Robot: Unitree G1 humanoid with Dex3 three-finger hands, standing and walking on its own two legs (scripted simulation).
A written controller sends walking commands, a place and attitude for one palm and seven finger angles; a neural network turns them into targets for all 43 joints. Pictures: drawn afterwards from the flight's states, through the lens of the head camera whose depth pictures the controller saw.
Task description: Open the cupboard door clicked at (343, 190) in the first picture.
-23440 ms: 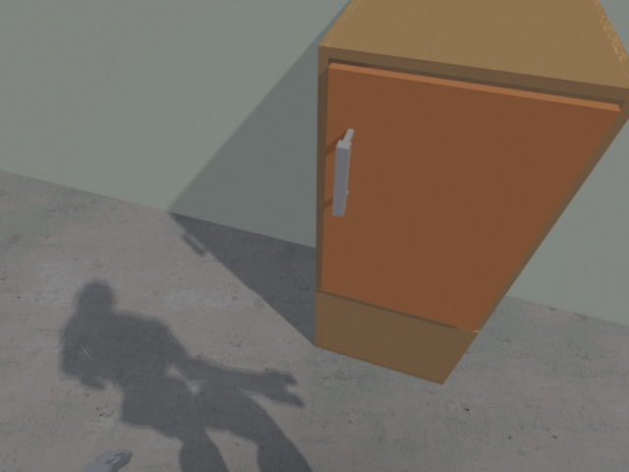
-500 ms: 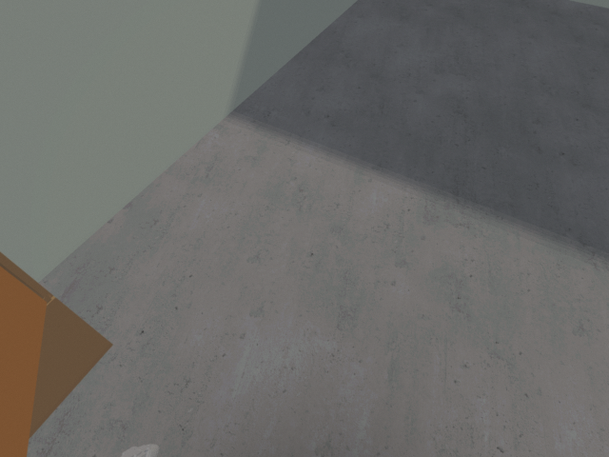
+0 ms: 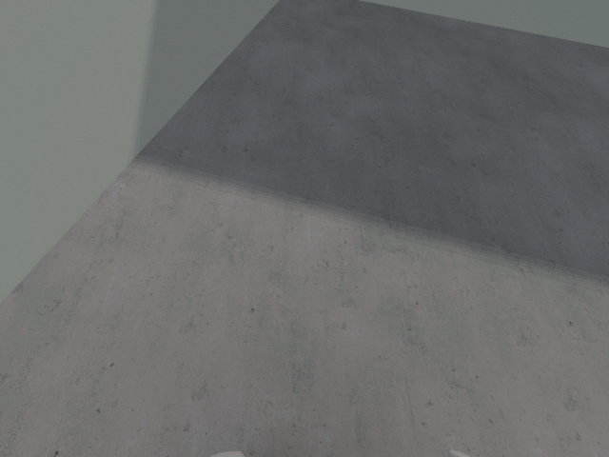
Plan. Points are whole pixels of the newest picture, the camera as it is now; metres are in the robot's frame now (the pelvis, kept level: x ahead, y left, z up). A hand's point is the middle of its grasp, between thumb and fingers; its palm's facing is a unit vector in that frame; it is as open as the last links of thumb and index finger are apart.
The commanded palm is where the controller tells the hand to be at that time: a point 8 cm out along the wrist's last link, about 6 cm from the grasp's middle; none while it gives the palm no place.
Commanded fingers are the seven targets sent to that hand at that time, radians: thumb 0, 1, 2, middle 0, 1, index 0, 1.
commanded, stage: walk to a spot facing it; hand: left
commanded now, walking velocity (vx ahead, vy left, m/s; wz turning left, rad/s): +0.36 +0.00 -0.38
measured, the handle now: out of the picture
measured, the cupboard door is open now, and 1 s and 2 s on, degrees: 46 46 46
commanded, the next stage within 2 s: turn to face it in 0.84 s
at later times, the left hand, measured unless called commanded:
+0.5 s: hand (261, 326) +0.34 +0.09 -0.15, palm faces -0.13 -0.97 -0.21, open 7.2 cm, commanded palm none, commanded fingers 0.00 0.90 0.90 -0.20 -0.30 -0.20 -0.30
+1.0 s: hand (272, 249) +0.52 +0.10 -0.16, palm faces -0.16 -0.97 -0.16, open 7.3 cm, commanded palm none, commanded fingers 0.00 0.90 0.90 -0.20 -0.30 -0.20 -0.30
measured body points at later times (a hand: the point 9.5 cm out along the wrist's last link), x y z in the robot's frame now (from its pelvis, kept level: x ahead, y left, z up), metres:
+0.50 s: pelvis +0.22 -0.07 +0.01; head +0.25 -0.09 +0.46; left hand +0.35 +0.14 -0.13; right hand +0.15 -0.30 -0.15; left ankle +0.20 +0.08 -0.65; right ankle +0.21 -0.15 -0.73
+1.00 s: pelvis +0.45 -0.07 +0.02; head +0.48 -0.07 +0.46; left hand +0.53 +0.15 -0.14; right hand +0.44 -0.31 -0.13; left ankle +0.49 +0.02 -0.73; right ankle +0.44 -0.21 -0.66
